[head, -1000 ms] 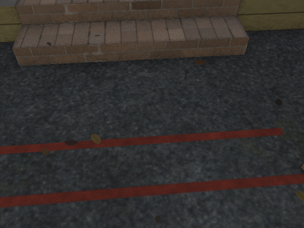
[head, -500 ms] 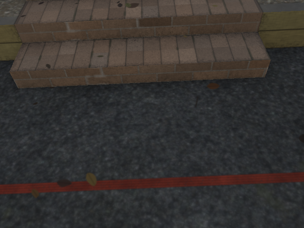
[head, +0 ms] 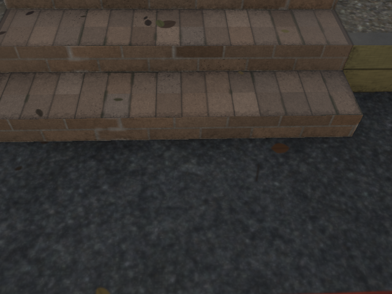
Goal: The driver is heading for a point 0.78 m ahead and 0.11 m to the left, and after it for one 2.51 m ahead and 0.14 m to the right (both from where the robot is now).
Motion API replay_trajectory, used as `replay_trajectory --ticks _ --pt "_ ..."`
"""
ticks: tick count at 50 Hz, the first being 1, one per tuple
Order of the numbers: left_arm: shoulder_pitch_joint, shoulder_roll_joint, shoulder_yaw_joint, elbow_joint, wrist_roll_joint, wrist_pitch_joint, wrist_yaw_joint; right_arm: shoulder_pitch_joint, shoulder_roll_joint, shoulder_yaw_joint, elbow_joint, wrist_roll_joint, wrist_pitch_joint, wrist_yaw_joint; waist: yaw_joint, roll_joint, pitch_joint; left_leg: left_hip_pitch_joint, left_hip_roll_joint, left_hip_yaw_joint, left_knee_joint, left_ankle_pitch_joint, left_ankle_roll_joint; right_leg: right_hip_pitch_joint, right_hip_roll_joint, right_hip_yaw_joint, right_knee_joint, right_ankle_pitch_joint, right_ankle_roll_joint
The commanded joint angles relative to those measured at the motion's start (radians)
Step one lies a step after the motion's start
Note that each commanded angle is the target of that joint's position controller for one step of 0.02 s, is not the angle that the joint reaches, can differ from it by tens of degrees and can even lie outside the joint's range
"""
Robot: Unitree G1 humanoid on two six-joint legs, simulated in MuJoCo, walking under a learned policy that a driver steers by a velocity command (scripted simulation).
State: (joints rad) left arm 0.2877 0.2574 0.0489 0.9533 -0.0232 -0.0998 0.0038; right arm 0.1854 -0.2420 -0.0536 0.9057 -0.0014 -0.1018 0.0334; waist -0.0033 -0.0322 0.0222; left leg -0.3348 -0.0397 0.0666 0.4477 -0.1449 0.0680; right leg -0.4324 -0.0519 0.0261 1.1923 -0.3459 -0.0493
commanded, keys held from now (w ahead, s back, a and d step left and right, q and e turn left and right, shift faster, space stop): w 0.36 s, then w+q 0.64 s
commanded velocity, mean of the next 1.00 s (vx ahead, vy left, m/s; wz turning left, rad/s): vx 0.50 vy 0.00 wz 0.25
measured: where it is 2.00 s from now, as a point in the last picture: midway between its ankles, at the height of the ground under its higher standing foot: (162, 154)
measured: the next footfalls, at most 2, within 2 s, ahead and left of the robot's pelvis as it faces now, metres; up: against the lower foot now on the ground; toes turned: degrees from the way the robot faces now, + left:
right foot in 0.42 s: +0.40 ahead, -0.16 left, +0.00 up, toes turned -2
left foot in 0.94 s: +0.62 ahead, +0.09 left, +0.00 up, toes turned +21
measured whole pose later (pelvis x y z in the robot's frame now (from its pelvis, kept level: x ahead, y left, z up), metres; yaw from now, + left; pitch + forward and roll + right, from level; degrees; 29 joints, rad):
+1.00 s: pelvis +0.52 +0.00 -0.02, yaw +18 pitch +1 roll -1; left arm 0.33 0.24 0.06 0.96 0.02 -0.06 0.00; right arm 0.10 -0.24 -0.07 0.82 -0.04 -0.04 0.04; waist 0.02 -0.01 0.07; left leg -0.44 -0.05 0.10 0.61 -0.20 0.14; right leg -0.15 -0.10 -0.18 0.95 -0.46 0.02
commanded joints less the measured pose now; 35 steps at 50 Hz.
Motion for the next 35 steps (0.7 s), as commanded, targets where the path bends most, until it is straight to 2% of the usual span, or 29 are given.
replay_trajectory --ticks 1,4,6,10,15,18,19,20,21,22,23,24,25,26,27,29,31,33,34,35 --pt "0.047 0.054 0.023 -0.051 0.005 0.009 0.009 0.03 -0.083 -0.013 -0.023 -0.006 -0.017 0.002 0.022 0.105 -0.064 0.163 0.268 -0.3 -0.283 0.118 0.175 -0.15 -0.097 0.046 -0.041 0.074 -0.002" --pt "-0.038 0.056 0.028 -0.083 0.015 0.024 0.014 0.077 -0.129 -0.025 0.001 -0.004 -0.018 -0.015 0.016 0.08 -0.014 0.152 0.268 -0.245 -0.328 0.167 0.186 -0.233 -0.109 0.036 -0.168 0.181 0.026" --pt "-0.11 0.053 0.029 -0.105 0.02 0.023 0.011 0.109 -0.135 -0.025 0.013 -0.001 -0.01 -0.027 -0.001 0.075 0.0 0.183 0.258 -0.213 -0.337 0.181 0.171 -0.28 -0.107 0.03 -0.279 0.288 0.039" --pt "-0.243 0.031 0.02 -0.138 0.014 0.015 -0.001 0.166 -0.142 -0.024 0.036 0.009 -0.002 -0.037 -0.043 0.086 0.025 0.213 0.224 -0.142 -0.341 0.17 0.133 -0.247 -0.07 -0.006 -0.502 0.447 0.04" --pt "-0.376 0.034 0.01 -0.187 0.002 0.005 -0.028 0.244 -0.153 -0.029 0.08 0.016 0.016 -0.04 -0.084 0.091 0.067 0.354 0.276 -0.144 -0.287 0.168 0.13 -0.267 -0.041 -0.021 -0.635 0.394 0.024" --pt "-0.357 0.061 0.016 -0.198 0.0 -0.006 -0.043 0.231 -0.17 -0.039 0.088 0.021 0.029 -0.045 -0.048 0.114 0.049 0.417 0.311 -0.152 -0.212 0.288 0.108 -0.195 -0.018 -0.032 -0.682 0.291 -0.014" --pt "-0.302 0.083 0.027 -0.186 0.002 -0.009 -0.043 0.214 -0.176 -0.04 0.085 0.023 0.033 -0.045 -0.012 0.124 0.016 0.404 0.302 -0.152 -0.146 0.424 0.097 -0.086 0.009 -0.051 -0.699 0.267 -0.029" --pt "-0.17 0.116 0.048 -0.147 0.006 -0.012 -0.038 0.19 -0.167 -0.036 0.079 0.023 0.038 -0.045 0.06 0.116 -0.057 0.368 0.258 -0.127 -0.004 0.558 0.076 0.1 0.042 -0.074 -0.725 0.278 -0.051" --pt "0.027 0.179 0.073 -0.097 0.016 -0.014 -0.028 0.176 -0.134 -0.022 0.06 0.014 0.037 -0.043 0.136 0.077 -0.193 0.207 0.2 -0.092 0.239 0.474 0.044 0.41 -0.034 0.004 -0.685 0.308 -0.098" --pt "0.166 0.282 0.1 -0.072 0.033 -0.009 -0.021 0.278 -0.024 0.011 0.044 0.009 0.021 -0.036 0.125 -0.141 -0.358 -0.217 0.039 -0.022 0.653 0.055 -0.035 0.839 -0.311 0.413 -0.719 0.191 -0.234" --pt "0.18 0.214 0.077 -0.069 0.028 -0.006 -0.021 0.283 -0.038 0.01 0.06 0.024 -0.001 -0.032 0.132 -0.21 -0.439 -0.344 -0.003 -0.181 0.828 -0.426 -0.03 0.862 -0.388 0.674 -0.861 0.103 -0.264" --pt "0.102 0.154 0.057 -0.078 0.023 -0.008 -0.019 0.198 -0.137 -0.02 0.039 0.054 -0.009 -0.032 0.121 -0.144 -0.285 -0.422 0.056 -0.213 0.899 -0.379 -0.012 0.731 -0.353 0.535 -0.882 0.06 -0.206" --pt "0.012 0.117 0.044 -0.096 0.021 -0.009 -0.018 0.136 -0.143 -0.023 0.02 0.057 -0.008 -0.037 0.09 -0.094 -0.181 -0.418 0.112 -0.181 0.873 -0.286 -0.003 0.574 -0.319 0.39 -0.911 0.088 -0.168" --pt "-0.058 0.082 0.034 -0.099 0.024 -0.012 -0.022 0.107 -0.129 -0.027 0.018 0.046 0.0 -0.044 0.059 -0.048 -0.106 -0.376 0.147 -0.169 0.814 -0.211 -0.005 0.434 -0.278 0.287 -0.959 0.125 -0.146" --pt "-0.098 0.056 0.027 -0.098 0.031 -0.018 -0.024 0.124 -0.111 -0.035 0.024 0.039 0.017 -0.049 0.023 -0.068 -0.066 -0.316 0.177 -0.175 0.763 -0.159 -0.004 0.341 -0.241 0.197 -0.999 0.16 -0.123" --pt "-0.11 0.049 0.028 -0.081 0.038 -0.024 -0.025 0.166 -0.058 -0.034 0.038 0.04 0.046 -0.047 -0.009 -0.074 -0.037 -0.25 0.186 -0.17 0.736 -0.11 -0.007 0.25 -0.209 0.089 -1.046 0.227 -0.119" --pt "-0.091 0.074 0.037 -0.063 0.043 -0.029 -0.016 0.139 -0.053 -0.039 0.02 0.038 0.062 -0.05 -0.017 -0.052 -0.009 -0.298 0.186 -0.18 0.702 -0.038 -0.014 0.241 -0.207 0.015 -1.067 0.306 -0.125" --pt "-0.071 0.092 0.042 -0.051 0.046 -0.028 -0.002 0.081 -0.057 -0.044 -0.005 0.03 0.066 -0.049 -0.011 -0.031 0.015 -0.37 0.181 -0.2 0.622 0.048 -0.024 0.27 -0.212 -0.033 -1.077 0.349 -0.126" --pt "-0.001 0.078 0.032 -0.02 0.051 -0.03 -0.005 0.034 -0.027 -0.024 -0.035 -0.073 0.078 -0.012 -0.029 0.036 0.072 -0.327 0.16 -0.091 0.558 0.09 -0.034 0.195 -0.201 -0.094 -1.09 0.346 -0.114" --pt "0.004 0.074 0.031 -0.017 0.052 -0.032 -0.006 0.001 -0.003 -0.018 -0.049 -0.07 0.082 0.006 -0.021 0.001 0.083 -0.304 0.157 -0.065 0.48 0.151 -0.033 0.184 -0.176 -0.139 -1.09 0.349 -0.101"
Keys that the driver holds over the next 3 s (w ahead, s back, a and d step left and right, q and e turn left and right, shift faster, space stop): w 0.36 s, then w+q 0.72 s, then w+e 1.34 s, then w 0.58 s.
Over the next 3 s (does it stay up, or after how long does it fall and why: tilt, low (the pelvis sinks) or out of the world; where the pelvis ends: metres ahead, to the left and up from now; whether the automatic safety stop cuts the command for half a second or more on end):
stays up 1.62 0.05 0.28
